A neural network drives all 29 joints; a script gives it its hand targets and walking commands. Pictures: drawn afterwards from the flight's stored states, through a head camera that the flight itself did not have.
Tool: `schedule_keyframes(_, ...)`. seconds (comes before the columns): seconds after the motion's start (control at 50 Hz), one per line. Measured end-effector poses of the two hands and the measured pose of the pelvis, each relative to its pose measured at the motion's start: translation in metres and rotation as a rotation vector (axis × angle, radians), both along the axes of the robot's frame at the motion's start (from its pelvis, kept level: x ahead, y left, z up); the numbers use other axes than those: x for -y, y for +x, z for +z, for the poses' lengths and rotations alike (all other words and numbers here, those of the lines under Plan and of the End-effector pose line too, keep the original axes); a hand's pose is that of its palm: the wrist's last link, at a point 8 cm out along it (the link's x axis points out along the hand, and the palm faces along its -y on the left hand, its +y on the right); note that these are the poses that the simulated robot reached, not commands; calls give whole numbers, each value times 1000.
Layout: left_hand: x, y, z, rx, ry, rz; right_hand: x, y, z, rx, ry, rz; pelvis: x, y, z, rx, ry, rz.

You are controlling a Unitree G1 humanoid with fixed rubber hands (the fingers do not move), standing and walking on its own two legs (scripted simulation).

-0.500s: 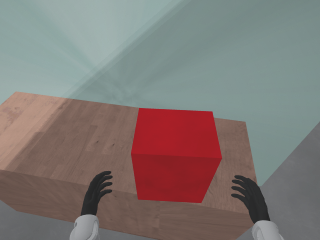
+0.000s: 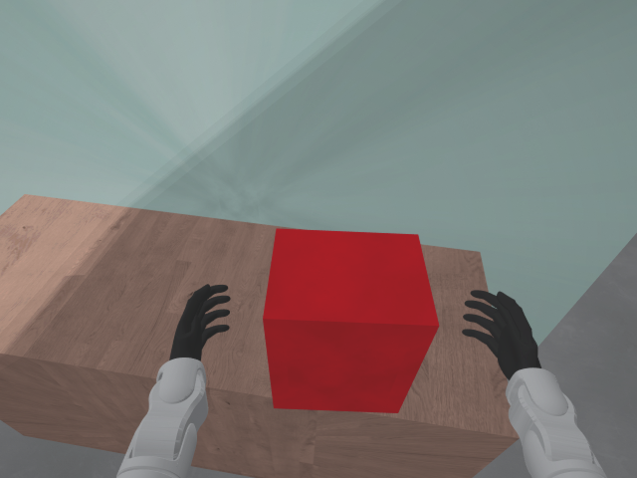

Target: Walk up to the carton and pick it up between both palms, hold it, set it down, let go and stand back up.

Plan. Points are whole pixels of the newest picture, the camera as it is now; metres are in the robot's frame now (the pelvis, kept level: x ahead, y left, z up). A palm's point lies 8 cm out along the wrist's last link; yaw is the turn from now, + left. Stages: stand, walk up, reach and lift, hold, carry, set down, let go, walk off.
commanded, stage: reach and lift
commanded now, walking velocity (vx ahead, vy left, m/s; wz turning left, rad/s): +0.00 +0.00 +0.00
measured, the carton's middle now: (341, 327) +0.38 -0.01 -0.06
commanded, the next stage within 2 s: none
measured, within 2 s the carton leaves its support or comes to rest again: neither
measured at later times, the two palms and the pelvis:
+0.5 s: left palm (190, 275) +0.34 +0.19 +0.11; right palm (527, 281) +0.35 -0.24 +0.11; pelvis -0.01 +0.00 +0.00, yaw -2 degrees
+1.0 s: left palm (187, 223) +0.39 +0.19 +0.15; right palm (529, 228) +0.40 -0.24 +0.16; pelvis -0.01 +0.00 +0.00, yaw +0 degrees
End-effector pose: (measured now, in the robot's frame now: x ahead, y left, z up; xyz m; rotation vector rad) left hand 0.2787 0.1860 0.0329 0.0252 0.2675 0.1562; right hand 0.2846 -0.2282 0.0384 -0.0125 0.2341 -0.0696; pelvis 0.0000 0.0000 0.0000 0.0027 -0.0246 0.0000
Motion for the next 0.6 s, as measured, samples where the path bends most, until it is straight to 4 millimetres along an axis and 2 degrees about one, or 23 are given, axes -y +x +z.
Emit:
schedule_keyframes(0.26,2,30,40,-12,-7,-6,7,29,38,15,-3,4,-5,-8,1,-26,1,-32)
schedule_keyframes(0.6,-2,70,91,-23,-13,-18,7,79,88,14,7,21,-3,-13,0,-74,2,-25)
